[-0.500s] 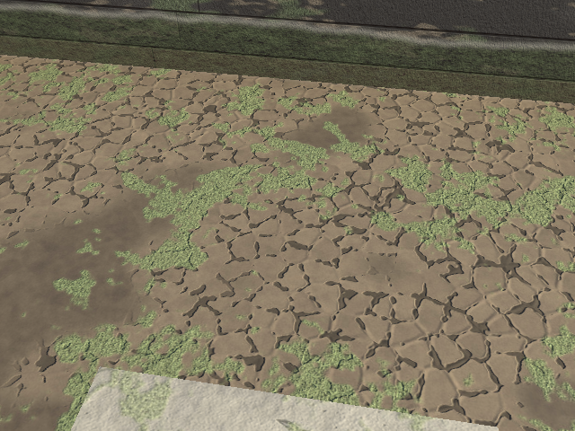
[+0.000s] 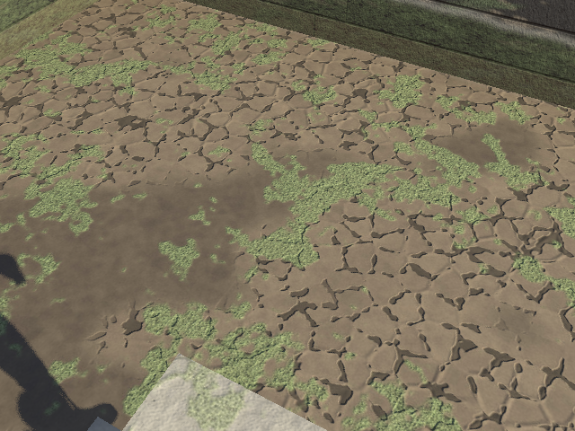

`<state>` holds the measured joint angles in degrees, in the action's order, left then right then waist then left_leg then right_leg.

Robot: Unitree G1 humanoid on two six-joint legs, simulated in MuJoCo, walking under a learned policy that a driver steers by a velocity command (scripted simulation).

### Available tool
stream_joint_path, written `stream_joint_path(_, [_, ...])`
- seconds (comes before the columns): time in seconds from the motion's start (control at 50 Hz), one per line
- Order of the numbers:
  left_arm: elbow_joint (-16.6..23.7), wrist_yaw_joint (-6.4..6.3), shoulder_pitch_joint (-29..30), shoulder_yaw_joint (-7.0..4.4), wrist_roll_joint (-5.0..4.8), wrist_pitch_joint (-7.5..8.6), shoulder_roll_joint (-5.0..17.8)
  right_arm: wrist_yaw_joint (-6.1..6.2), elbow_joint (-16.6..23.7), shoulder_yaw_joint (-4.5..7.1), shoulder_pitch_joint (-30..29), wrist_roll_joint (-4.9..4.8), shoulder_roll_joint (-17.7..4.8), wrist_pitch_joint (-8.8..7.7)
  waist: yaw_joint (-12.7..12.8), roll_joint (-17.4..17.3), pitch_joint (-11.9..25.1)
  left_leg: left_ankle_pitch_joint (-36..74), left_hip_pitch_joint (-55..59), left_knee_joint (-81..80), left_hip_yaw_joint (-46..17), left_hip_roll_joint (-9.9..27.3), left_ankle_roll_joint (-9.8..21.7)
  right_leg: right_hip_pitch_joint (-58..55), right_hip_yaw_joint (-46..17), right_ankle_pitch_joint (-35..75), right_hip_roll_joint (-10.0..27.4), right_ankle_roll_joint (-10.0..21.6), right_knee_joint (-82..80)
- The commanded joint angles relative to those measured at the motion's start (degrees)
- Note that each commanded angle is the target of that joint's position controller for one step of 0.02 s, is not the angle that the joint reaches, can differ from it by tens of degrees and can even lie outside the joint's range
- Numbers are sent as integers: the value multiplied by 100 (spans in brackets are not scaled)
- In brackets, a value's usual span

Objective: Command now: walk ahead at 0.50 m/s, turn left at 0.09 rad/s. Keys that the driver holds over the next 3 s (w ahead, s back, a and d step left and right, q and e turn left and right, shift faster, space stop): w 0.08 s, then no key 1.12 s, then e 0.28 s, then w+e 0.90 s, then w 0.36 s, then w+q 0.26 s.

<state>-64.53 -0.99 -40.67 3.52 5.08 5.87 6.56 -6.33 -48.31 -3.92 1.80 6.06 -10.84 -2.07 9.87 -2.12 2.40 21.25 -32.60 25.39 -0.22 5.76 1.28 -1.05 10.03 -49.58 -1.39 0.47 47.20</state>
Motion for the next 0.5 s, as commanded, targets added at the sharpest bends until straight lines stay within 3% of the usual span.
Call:
stream_joint_path(0.02, [-37,115,-210,-270,-23,-131,869,108,309,159,-631,34,-367,-92,-216,353,-1036,-597,657,-440,419,-155,185,728,-1376,5692,1170,942,-296])
stream_joint_path(0.04, [5,226,147,-281,66,-192,985,144,-99,246,505,-8,-542,-116,-700,93,-852,-8,1957,-974,163,-18,296,1147,-1302,5559,1078,814,728])
stream_joint_path(0.06, [-6,385,92,-338,90,-222,1140,307,-688,537,2180,-100,-1053,-186,-1260,-396,-237,943,3899,-1189,692,-219,431,1669,-763,5620,636,523,1928])
stream_joint_path(0.08, [101,558,205,-282,157,-249,986,337,-1097,711,4152,-56,-1351,-176,-2003,-1304,869,2832,6822,-233,117,492,1267,3481,-645,3338,275,136,4670])
stream_joint_path(0.1, [90,737,-701,-173,74,-196,200,242,-1348,826,4753,-98,-1795,-178,-1610,-1252,2681,5848,8936,1781,-941,1713,2328,4380,-1125,202,-127,-153,6645])
stream_joint_path(0.12, [731,822,663,-298,-175,-63,649,239,-1429,933,4580,28,-1703,-140,-2021,-433,2285,5006,8743,1541,-1406,1925,2410,5713,-1207,-93,-129,-187,6926])
stream_joint_path(0.14, [1115,781,1543,-347,-323,-5,939,235,-1248,899,3734,-110,-1497,-106,-1874,-154,1412,3624,7322,1080,-1215,2066,2215,6257,-1050,-10,382,-106,6599])
stream_joint_path(0.16, [1373,632,2130,-425,-317,-12,1187,236,-858,752,2565,-289,-1053,-97,-1469,423,636,1875,5360,458,-1105,1863,1951,5876,-1169,357,754,-55,5318])
stream_joint_path(0.18, [798,55,1548,-592,-613,-376,1106,552,-857,646,2138,-866,-612,-87,-1011,106,-569,2307,3583,-164,-1068,1781,1661,5131,-1279,1197,486,-137,4395])
stream_joint_path(0.2, [746,-114,1278,-599,-516,-556,1052,666,-819,548,1951,-931,-467,-128,-655,129,-1012,1410,2133,-460,-642,1410,1266,4156,-1572,2512,633,-112,2984])
stream_joint_path(0.22, [807,-160,1486,-536,-597,-682,680,757,-766,499,1646,-915,-375,-192,-429,-56,-1200,992,796,-781,-49,938,1027,3006,-1355,3427,554,-190,1500])
stream_joint_path(0.24, [789,-115,1451,-495,-439,-771,433,797,-769,537,1421,-913,-582,-235,-253,-261,-968,1151,300,-715,180,657,982,2101,-1144,3959,440,-122,852])
stream_joint_path(0.26, [576,-61,1084,-444,-370,-829,275,781,-751,516,1180,-816,-611,-237,-111,-404,-450,1732,-30,-305,429,538,953,1215,-923,4578,274,-88,668])
stream_joint_path(0.28, [163,-13,373,-473,-485,-843,270,732,-644,505,1000,-772,-657,-271,113,-815,93,1790,-278,70,610,526,897,391,-714,5635,80,12,1325])
stream_joint_path(0.3, [353,27,891,-582,-478,-777,583,699,-792,593,1449,-834,-651,-347,-150,-719,-106,539,332,265,387,479,862,1541,-1033,6505,246,160,1109])
stream_joint_path(0.32, [539,36,1595,-635,-427,-708,787,701,-949,534,1824,-853,-463,-347,-436,-479,-296,-276,668,438,33,623,930,2182,-1299,6740,372,249,908])
stream_joint_path(0.34, [717,12,2153,-656,-322,-661,885,724,-1026,548,2048,-810,-484,-304,-635,-395,-462,-929,1049,641,-307,775,1044,2837,-1483,6711,443,293,733])
stream_joint_path(0.36, [856,47,2526,-662,-302,-618,965,748,-1035,536,2064,-731,-470,-259,-730,-143,-653,-1742,1037,866,-282,682,993,3037,-1572,7159,477,307,3])
stream_joint_path(0.38, [983,48,2887,-665,-268,-585,981,815,-1056,554,2086,-702,-525,-232,-794,-210,-676,-2751,1051,1220,-473,751,904,2996,-1734,7686,529,273,-412])
stream_joint_path(0.46, [1186,194,3673,-604,-484,-489,854,935,-1089,505,2469,-475,-527,-59,-1422,202,-851,-3947,1192,2007,-577,611,846,2631,-1519,7530,586,91,-2329])
stream_joint_path(0.48, [1145,218,3600,-616,-536,-441,888,978,-1178,514,2640,-412,-507,-10,-1534,173,-990,-3839,1240,2203,-660,617,860,2388,-1457,7575,715,69,-2824])
stream_joint_path(0.5, [1019,266,3289,-643,-534,-399,899,1030,-1186,521,2767,-364,-548,21,-1524,366,-1020,-3757,1086,2484,-736,623,860,1888,-1347,7599,785,63,-3194])
